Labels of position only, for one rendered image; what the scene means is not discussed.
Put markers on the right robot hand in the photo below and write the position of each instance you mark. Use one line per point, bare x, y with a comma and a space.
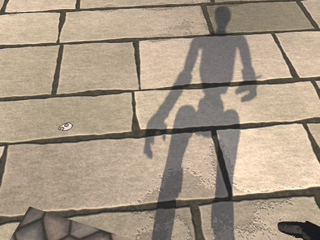
305, 230

